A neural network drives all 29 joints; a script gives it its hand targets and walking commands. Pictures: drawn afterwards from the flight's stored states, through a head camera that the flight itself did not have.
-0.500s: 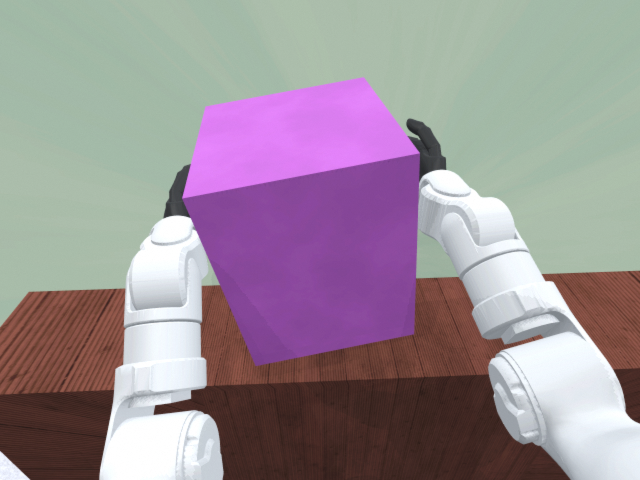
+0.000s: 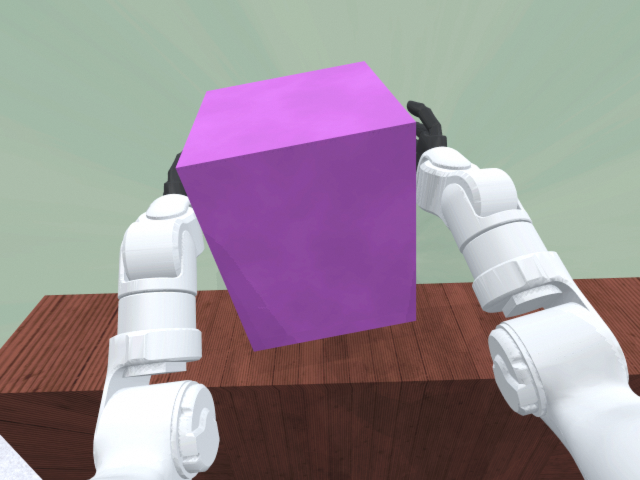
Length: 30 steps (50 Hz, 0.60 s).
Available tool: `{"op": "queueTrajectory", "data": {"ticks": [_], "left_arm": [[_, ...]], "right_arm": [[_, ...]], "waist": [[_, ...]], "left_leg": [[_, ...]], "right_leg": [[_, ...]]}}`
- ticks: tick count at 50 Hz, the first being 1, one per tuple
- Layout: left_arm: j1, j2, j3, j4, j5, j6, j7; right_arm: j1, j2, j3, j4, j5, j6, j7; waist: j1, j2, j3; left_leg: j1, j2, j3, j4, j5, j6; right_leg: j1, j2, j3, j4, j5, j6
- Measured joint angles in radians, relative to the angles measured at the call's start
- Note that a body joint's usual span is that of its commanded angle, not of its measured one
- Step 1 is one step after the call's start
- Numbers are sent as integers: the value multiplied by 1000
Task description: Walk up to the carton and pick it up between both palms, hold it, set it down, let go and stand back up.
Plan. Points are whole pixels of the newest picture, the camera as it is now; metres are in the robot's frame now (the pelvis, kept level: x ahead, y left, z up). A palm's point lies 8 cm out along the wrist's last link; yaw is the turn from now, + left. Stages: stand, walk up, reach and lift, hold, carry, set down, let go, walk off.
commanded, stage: hold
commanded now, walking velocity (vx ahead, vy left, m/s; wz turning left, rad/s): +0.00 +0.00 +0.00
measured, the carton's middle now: (309, 204) +0.38 +0.00 +0.24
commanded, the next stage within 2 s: none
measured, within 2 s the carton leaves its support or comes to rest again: neither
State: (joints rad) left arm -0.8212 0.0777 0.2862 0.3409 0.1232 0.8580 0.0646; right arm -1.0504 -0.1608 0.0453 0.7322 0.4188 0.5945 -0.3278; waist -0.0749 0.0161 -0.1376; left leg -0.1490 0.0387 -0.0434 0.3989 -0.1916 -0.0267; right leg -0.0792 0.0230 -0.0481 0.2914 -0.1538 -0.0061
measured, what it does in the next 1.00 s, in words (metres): stands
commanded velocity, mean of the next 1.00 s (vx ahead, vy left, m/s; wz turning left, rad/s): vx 0.00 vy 0.00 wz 0.00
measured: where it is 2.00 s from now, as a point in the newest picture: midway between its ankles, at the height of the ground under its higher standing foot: outside the picture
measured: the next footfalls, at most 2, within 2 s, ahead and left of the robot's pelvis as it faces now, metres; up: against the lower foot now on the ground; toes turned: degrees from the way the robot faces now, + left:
none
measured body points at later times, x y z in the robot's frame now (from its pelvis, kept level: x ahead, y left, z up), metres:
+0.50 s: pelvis +0.00 +0.00 +0.00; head -0.08 +0.01 +0.44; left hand +0.39 +0.15 +0.27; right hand +0.39 -0.14 +0.30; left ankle +0.02 +0.13 -0.75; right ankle +0.01 -0.11 -0.75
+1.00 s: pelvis +0.00 +0.00 +0.00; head -0.08 +0.01 +0.44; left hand +0.38 +0.16 +0.26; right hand +0.39 -0.14 +0.30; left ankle +0.02 +0.13 -0.75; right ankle +0.01 -0.12 -0.75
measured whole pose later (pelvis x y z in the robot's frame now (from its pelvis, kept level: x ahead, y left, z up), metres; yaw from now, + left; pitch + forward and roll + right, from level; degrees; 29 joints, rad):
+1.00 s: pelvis +0.00 +0.00 +0.00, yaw +0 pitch -3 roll -2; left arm -0.84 0.08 0.31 0.35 0.12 0.90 0.05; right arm -1.10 -0.17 0.05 0.75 0.45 0.67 -0.35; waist -0.07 0.02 -0.17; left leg -0.17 0.04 -0.07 0.41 -0.20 -0.03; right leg -0.09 0.04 -0.03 0.30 -0.16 -0.01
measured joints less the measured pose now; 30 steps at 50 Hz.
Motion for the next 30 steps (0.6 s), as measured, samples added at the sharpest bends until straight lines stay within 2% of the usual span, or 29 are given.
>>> {"op": "queueTrajectory", "data": {"ticks": [14,22,30], "left_arm": [[-24,1,20,24,-4,36,-6],[-96,7,48,113,4,20,-13],[-80,11,40,93,2,17,-14]], "right_arm": [[-49,-7,2,43,7,48,-8],[-109,-6,-40,123,-19,43,2],[-89,-13,0,98,9,36,-8]], "waist": [[4,-2,-31],[11,0,-31],[7,8,-27]], "left_leg": [[-15,0,-4,11,-1,-2],[-32,-3,-10,5,8,-2],[-33,0,-15,8,2,-5]], "right_leg": [[-20,5,10,18,-3,-3],[-39,4,12,21,0,-3],[-33,10,14,9,1,-4]]}}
